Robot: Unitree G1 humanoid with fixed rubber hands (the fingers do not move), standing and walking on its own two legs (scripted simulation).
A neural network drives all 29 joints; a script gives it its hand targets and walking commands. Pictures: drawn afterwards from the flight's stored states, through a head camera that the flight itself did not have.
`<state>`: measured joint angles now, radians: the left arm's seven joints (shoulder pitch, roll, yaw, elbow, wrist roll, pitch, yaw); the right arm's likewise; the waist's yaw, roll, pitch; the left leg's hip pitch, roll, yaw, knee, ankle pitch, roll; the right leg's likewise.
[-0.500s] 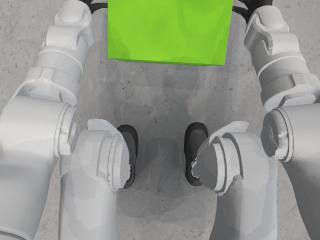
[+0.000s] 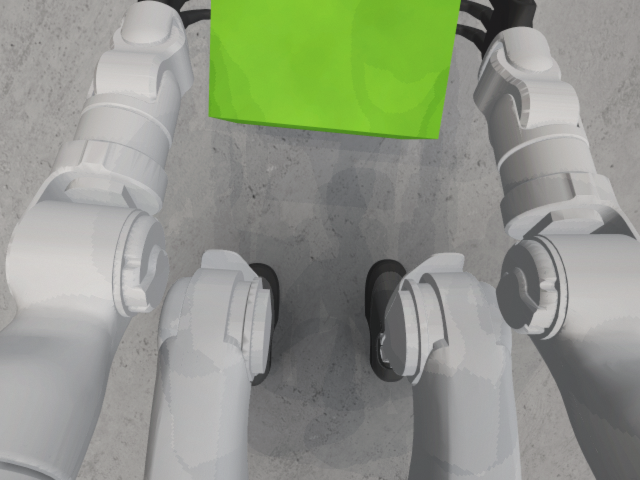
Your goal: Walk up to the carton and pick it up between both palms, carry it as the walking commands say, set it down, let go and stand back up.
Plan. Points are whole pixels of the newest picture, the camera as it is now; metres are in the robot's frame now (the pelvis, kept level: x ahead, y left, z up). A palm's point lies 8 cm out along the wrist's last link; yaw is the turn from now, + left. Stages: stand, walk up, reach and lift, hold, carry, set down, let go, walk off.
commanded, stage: reach and lift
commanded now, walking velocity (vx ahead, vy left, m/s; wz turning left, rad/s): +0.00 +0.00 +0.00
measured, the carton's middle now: (330, 44) +0.55 +0.00 -0.22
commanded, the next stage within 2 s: none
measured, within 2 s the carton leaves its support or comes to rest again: neither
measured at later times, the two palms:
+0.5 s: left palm (146, 10) +0.53 +0.15 -0.08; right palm (535, 24) +0.53 -0.16 -0.07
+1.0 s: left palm out of the picture +0.51 +0.15 -0.01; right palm (592, 13) +0.51 -0.16 +0.00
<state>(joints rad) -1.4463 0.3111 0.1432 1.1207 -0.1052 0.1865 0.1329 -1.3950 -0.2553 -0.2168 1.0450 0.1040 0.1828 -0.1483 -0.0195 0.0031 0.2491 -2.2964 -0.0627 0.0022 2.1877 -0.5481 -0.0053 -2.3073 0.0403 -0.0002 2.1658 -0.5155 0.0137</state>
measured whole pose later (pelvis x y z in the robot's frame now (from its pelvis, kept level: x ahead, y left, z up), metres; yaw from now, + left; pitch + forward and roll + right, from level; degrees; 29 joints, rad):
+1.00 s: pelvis +0.02 +0.00 +0.08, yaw +0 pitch +47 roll +0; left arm -1.08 0.09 0.32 0.80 0.10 0.32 0.21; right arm -1.05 -0.04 -0.39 0.74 -0.09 0.30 -0.24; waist -0.01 -0.01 -0.16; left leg -2.18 -0.10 -0.03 1.91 -0.54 -0.03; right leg -2.20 0.10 0.05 1.90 -0.51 0.04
